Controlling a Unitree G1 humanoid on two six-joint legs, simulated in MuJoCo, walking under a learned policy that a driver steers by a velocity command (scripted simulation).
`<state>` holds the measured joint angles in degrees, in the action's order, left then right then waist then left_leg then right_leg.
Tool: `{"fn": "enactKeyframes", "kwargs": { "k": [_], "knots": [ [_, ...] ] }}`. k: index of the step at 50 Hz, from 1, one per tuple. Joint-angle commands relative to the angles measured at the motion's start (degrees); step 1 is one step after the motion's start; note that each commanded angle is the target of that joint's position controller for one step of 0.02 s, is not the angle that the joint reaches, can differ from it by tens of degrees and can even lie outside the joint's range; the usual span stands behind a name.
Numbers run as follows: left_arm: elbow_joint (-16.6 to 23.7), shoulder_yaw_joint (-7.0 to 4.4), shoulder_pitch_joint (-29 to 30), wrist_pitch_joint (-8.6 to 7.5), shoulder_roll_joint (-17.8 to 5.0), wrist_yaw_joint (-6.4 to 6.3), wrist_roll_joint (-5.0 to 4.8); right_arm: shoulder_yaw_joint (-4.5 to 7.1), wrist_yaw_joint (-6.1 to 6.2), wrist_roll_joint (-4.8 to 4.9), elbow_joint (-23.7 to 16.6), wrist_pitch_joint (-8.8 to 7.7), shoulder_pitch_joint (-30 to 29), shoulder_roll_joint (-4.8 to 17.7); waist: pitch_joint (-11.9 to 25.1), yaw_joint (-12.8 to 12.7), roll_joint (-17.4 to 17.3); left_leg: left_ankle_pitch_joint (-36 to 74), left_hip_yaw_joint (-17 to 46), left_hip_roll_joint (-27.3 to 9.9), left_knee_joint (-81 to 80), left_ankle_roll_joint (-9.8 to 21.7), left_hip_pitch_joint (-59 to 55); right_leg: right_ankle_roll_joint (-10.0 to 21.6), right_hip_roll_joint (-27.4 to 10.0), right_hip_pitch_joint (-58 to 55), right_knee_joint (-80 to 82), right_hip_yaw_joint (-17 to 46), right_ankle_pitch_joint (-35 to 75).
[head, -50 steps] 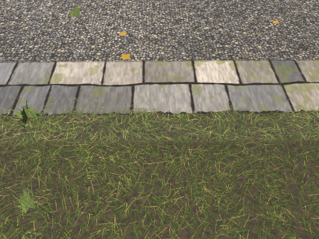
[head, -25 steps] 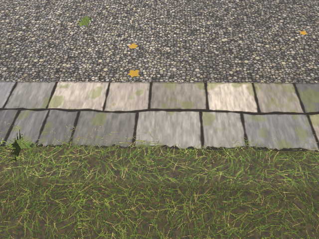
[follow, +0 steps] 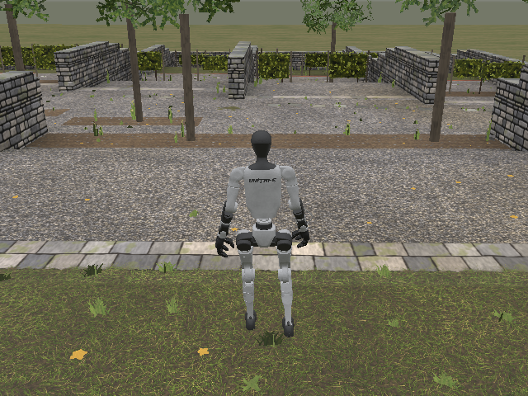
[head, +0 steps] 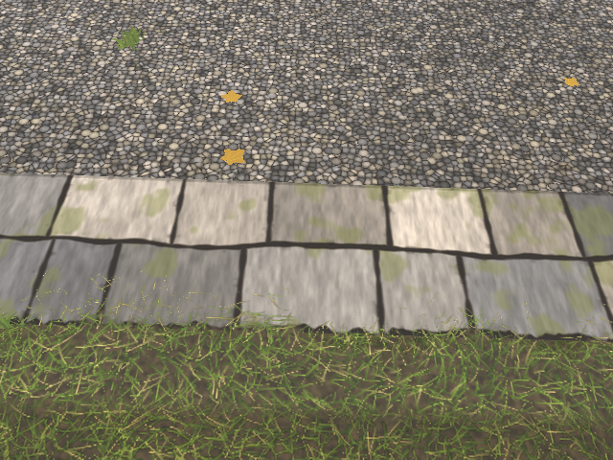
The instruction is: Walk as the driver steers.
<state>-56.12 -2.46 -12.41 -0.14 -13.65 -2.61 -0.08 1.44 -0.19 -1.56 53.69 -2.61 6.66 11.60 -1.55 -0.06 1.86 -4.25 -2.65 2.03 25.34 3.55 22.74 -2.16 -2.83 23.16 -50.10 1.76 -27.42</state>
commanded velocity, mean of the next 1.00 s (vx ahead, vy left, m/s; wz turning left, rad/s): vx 0.05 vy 0.00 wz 0.00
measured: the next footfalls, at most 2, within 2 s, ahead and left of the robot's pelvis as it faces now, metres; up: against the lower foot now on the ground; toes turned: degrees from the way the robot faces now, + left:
right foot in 0.12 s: +0.07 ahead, -0.15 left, +0.00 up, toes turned -1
right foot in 1.46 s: +0.44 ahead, -0.12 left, +0.00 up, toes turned -2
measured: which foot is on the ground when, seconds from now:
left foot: down 0.00-1.00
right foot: up 0.00-0.10, down 0.12-1.00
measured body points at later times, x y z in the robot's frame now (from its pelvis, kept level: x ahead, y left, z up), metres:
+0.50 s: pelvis +0.05 -0.03 +0.00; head +0.07 -0.02 +0.45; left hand +0.06 +0.21 -0.15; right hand +0.12 -0.27 -0.15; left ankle +0.10 +0.09 -0.73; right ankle +0.03 -0.15 -0.73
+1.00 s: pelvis +0.09 -0.02 +0.00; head +0.09 -0.01 +0.45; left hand +0.05 +0.22 -0.16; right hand +0.14 -0.27 -0.15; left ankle +0.09 +0.08 -0.72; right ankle +0.03 -0.15 -0.73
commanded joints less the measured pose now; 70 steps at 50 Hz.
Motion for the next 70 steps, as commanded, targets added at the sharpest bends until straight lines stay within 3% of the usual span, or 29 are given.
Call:
{"fn": "enactKeyframes", "kwargs": {
  "k": [1, 3, 5, 6, 7, 9, 10, 13, 20, 31, 40, 42, 44, 45, 48, 50, 52, 53, 54, 55, 56, 57, 58, 59, 60, 62, 65, 67, 70],
  "knots": [
    [-0.9, -0.7, -8.4, 0.94, -2.3, -0.7, 0.22, 1.51, 0.82, 0.21, -2.8, -0.29, -2.9, 7.5, 7.9, -2.3, -9.3, -8.7, 12.6, -12.9, -12.7, 8.4, -0.7, 0.4, -0.2, -9.3, 8.0, -1.0, 6.5],
    [-1.6, -0.75, -8.4, 1.1, -2.1, -0.31, 0.59, 1.48, 1.21, 1.21, -2.4, 0.29, -3.5, 7.6, 6.9, -3.1, -8.7, -18.2, 11.8, -12.0, -12.7, 6.7, 1.5, 1.3, 0.8, -13.8, 15.6, -2.4, 13.6],
    [-1.7, -0.73, -7.6, 1.21, -2.4, 0.04, 1.72, 1.08, 1.36, 1.7, -1.0, 0.72, -1.3, 6.3, 3.8, -3.0, -7.0, -27.7, 11.3, -10.0, -12.7, 2.6, 3.8, 3.1, 0.1, -15.7, 21.6, -1.8, 15.6],
    [-1.2, -0.72, -7.1, 1.12, -3.7, 0.0, 1.91, 1.09, 1.35, 1.59, -0.6, 0.86, -0.5, 6.3, 1.2, -2.1, -5.1, -27.9, 10.4, -8.5, -10.8, 0.7, 4.0, 4.6, -2.5, -13.8, 25.5, 0.8, 13.0],
    [-1.8, -1.56, -5.9, 0.94, -7.2, -0.09, 1.05, 1.53, 1.57, 1.68, -0.5, 1.1, 1.6, 6.5, -1.5, 0.8, 1.5, -23.9, 6.2, -4.7, -9.3, -0.8, 0.6, 6.0, -2.3, -6.0, 26.7, 1.3, 2.6],
    [-2.2, -0.9, -4.2, -0.38, -3.9, 0.04, 0.97, 1.57, 2.05, 1.25, 0.0, 1.23, 1.4, 6.3, -2.0, 0.9, 4.3, -15.5, 4.4, -3.8, -4.2, -1.2, -8.5, 4.7, -2.1, 1.4, 31.4, 2.0, -2.7],
    [-2.2, -0.98, -3.0, -0.93, -3.9, 0.06, 0.96, 1.48, 2.21, 1.17, 0.6, 1.33, 2.0, 5.6, -1.7, 1.4, 4.7, -13.1, 4.2, -3.9, -3.1, -0.7, -10.2, 3.7, -1.9, 1.6, 31.7, 1.8, -0.5],
    [-2.8, -0.8, -4.1, -2.06, -2.9, 0.13, 0.55, 1.55, 2.1, 1.02, 1.8, 1.46, 2.8, 5.4, -0.5, 0.9, 1.8, -9.4, 4.0, -3.9, -2.2, 0.0, -10.2, 3.0, -1.3, -1.8, 30.1, 1.0, 5.2],
    [-4.2, -0.55, -6.9, -2.05, -2.6, 0.21, 0.28, 1.51, 1.76, 1.53, 3.7, 1.54, 3.0, 5.1, 1.9, -0.2, -1.4, 0.8, 3.6, -4.1, 0.1, -0.1, -11.8, 3.4, -0.4, -6.7, 27.1, -0.3, 15.6],
    [-5.2, -0.16, -7.4, -1.26, -1.3, 0.23, 0.22, 1.61, 2.32, 1.83, 6.2, 2.51, 3.4, 5.4, 0.9, 0.0, -1.7, 4.3, 3.8, -4.2, 1.2, -0.3, -13.0, 3.3, 0.5, -8.2, 26.7, -1.5, 19.5],
    [-5.8, -0.05, -7.6, -1.07, -0.7, 0.06, 0.27, 1.71, 2.53, 1.84, 7.4, 2.81, 2.8, 5.1, -0.2, 0.1, -1.5, 2.3, 4.0, -4.2, 0.6, -0.6, -13.1, 3.1, 0.8, -8.2, 27.5, -1.9, 17.3],
    [-6.8, -0.33, -9.3, -0.83, -1.1, -0.08, -0.17, 1.87, 2.55, 2.19, 8.5, 2.97, 4.2, 4.9, -0.1, 0.1, -0.7, -15.5, 2.0, -2.1, 1.7, -0.2, -12.1, 4.4, 1.5, -7.6, 28.1, -2.2, 2.0],
    [-5.7, -0.9, -9.0, -1.03, -2.8, -0.4, -0.75, 2.28, 2.56, 2.59, 8.1, 2.45, 3.5, 5.7, -4.7, -0.3, 0.5, -31.4, 1.7, -1.4, 3.3, 0.6, -5.2, 7.3, -0.4, -4.7, 29.6, 1.2, -13.4],
    [-5.5, -1.12, -10.2, -1.61, -3.5, -0.42, -1.1, 2.16, 2.37, 2.75, 7.4, 1.61, 2.3, 5.1, -6.7, -1.1, 1.3, -32.1, 1.9, -1.6, 4.8, 0.8, -1.9, 8.8, -2.6, -4.9, 31.2, 4.6, -16.8],
    [-5.9, -2.56, -13.0, -3.56, -7.3, 0.03, -1.62, 1.7, 0.94, 3.17, 5.3, -1.34, -1.1, 2.3, -9.3, -2.2, 8.7, -18.9, -0.8, -2.0, 17.7, 0.7, 6.8, 15.2, -14.9, -10.4, 39.0, 21.2, -18.2],
    [-4.6, -2.27, -10.3, -4.36, -6.1, 0.56, -1.56, 1.69, 0.1, 3.58, 5.3, -2.51, 0.8, 2.2, -9.6, 0.0, 7.3, -20.1, 0.2, -3.5, 16.1, 2.5, 5.1, 14.9, -15.7, -9.4, 37.5, 20.6, -11.3],
    [-3.1, -1.99, -6.0, -4.3, -5.4, 1.26, -1.89, 2.47, -0.02, 3.88, 8.6, -2.93, 9.3, 3.0, -7.3, 4.5, 5.1, -17.2, -2.1, -1.1, 5.1, 2.9, -11.1, 10.9, -9.6, -2.6, 31.5, 11.1, -3.1],
    [-1.6, -1.84, -3.1, -4.59, -5.2, 1.4, -1.74, 3.61, 0.11, 3.38, 10.8, -2.91, 16.3, 5.7, -4.9, 7.2, 1.1, -14.5, 2.9, -3.0, 1.9, 3.5, -20.7, 8.4, -5.3, 2.7, 21.9, 5.3, 9.0],
    [0.4, -1.11, -1.8, -5.28, -2.1, 1.32, -1.69, 5.38, 0.16, 3.34, 12.4, -3.02, 24.6, 11.7, -1.7, 9.3, -14.0, -19.8, 23.1, -14.0, -8.1, 9.0, -30.4, 4.0, 2.7, 13.2, 0.5, -5.2, 12.9],
    [2.0, -0.78, -0.8, -6.27, -0.8, 1.23, -1.85, 4.99, -0.64, 2.49, 12.8, -3.65, 28.8, 12.7, 1.4, 9.7, -20.0, -19.9, 44.5, -24.1, -16.1, 15.1, -34.7, 3.7, 6.0, 22.3, -15.5, -1.3, -2.7],
    [2.1, -1.24, -0.8, -6.83, -2.4, 1.68, -2.71, 3.3, -0.56, 1.95, 11.4, -4.35, 23.0, 8.5, -1.3, 6.0, -11.1, -19.6, 42.1, -25.2, -14.5, 14.2, -32.3, 5.5, 1.7, 26.8, -24.1, 3.4, -1.2],
    [1.7, -1.18, -1.5, -7.04, -2.5, 2.23, -2.98, 2.42, -0.71, 1.99, 9.7, -4.62, 18.8, 6.0, -2.3, 4.0, -7.4, -17.3, 33.9, -22.6, -14.0, 11.9, -30.0, 7.0, -0.8, 27.4, -25.8, 3.5, 4.4],
    [1.3, -1.48, -1.6, -7.13, -2.6, 2.19, -2.51, 1.9, -0.96, 1.88, 8.4, -4.54, 15.2, 5.7, -3.5, 2.3, -4.4, -8.7, 26.7, -20.2, -14.2, 9.9, -26.7, 7.4, -2.5, 26.2, -23.3, 2.5, 9.2],
    [1.1, -2.37, -1.1, -6.76, -4.3, 1.97, -1.58, 1.06, -1.06, 1.68, 7.7, -4.1, 13.4, 3.9, -3.5, 1.2, -3.1, 4.8, 19.2, -16.8, -13.9, 7.1, -24.8, 7.5, -3.5, 23.5, -20.1, 1.3, 12.3],
    [0.9, -2.48, -2.2, -6.27, -3.3, 2.1, -1.46, 0.88, -0.79, 1.39, 7.9, -3.55, 14.0, 4.4, -2.7, 0.4, -6.4, 14.9, 14.4, -16.0, -13.1, 6.4, -22.2, 6.8, -3.9, 19.3, -17.1, 0.3, 13.3],
    [1.3, -2.29, -0.9, -5.26, -1.6, 2.37, -1.32, 0.4, 0.13, 1.0, 8.4, -2.65, 16.2, 4.3, -2.6, 0.2, -6.1, 26.7, 8.4, -13.5, -12.6, 5.8, -20.4, 4.6, -2.5, 16.5, -11.4, -2.3, 15.3],
    [4.6, -0.87, 7.8, -4.44, 1.2, 2.19, -0.98, 0.34, 1.52, 0.76, 7.6, -1.77, 15.1, 6.9, -3.0, 1.0, -6.1, 31.2, 2.9, -10.7, -12.2, 5.0, -15.2, 2.9, -0.1, 10.1, 5.8, -4.9, 21.6],
    [5.4, -0.69, 10.3, -3.91, 0.4, 2.44, -0.98, 0.73, 1.76, 0.96, 8.2, -1.49, 17.1, 8.6, -1.1, 1.9, -8.0, 31.4, 2.7, -11.2, -11.0, 5.2, -15.2, 2.8, 1.6, 5.0, 11.6, -5.7, 24.7],
    [5.4, -1.02, 9.7, -3.46, -2.3, 2.8, -0.81, 0.98, 1.72, 2.0, 8.5, -1.41, 15.5, 8.2, -0.1, 0.3, -8.6, 32.1, 4.3, -13.5, -7.5, 4.9, -17.6, 5.0, 1.8, 1.3, 15.7, -3.6, 26.0]
  ]
}}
